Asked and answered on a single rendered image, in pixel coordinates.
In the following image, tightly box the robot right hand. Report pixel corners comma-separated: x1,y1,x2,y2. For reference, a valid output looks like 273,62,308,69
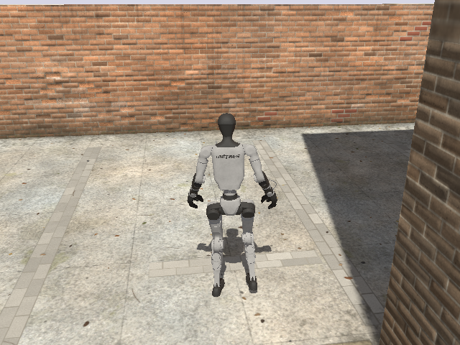
261,193,277,209

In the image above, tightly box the right robot upper arm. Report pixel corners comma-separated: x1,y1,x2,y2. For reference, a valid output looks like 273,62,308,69
242,144,265,183

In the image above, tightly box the left robot upper arm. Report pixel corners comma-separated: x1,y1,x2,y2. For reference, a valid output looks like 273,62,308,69
194,145,213,184

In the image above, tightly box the robot right forearm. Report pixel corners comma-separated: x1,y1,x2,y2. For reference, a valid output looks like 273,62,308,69
259,171,275,197

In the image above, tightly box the robot right foot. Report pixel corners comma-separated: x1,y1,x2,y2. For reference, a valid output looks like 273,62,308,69
246,273,257,291

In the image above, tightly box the robot left hand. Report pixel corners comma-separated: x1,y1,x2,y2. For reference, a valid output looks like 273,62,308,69
187,193,203,208

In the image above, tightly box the robot left forearm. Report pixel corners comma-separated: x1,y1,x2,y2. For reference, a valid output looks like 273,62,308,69
189,173,202,198

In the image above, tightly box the right robot thigh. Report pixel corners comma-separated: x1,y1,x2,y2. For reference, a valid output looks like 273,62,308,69
240,199,255,245

